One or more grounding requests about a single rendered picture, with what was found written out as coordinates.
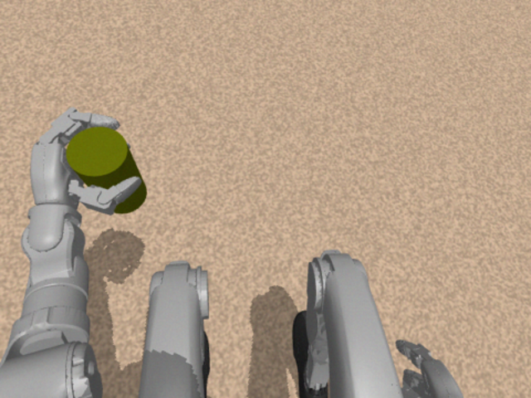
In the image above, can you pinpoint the right robot foot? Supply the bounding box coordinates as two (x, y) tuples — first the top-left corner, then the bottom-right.
(293, 310), (328, 398)

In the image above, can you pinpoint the right robot hand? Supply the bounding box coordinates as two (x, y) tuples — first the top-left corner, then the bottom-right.
(396, 340), (464, 398)

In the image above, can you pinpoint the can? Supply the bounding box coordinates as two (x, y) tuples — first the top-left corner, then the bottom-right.
(66, 127), (147, 214)

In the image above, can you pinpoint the left robot arm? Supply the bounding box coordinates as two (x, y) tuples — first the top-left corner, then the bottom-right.
(0, 202), (103, 398)

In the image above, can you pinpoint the left robot hand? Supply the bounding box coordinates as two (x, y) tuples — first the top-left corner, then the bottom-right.
(31, 107), (142, 216)

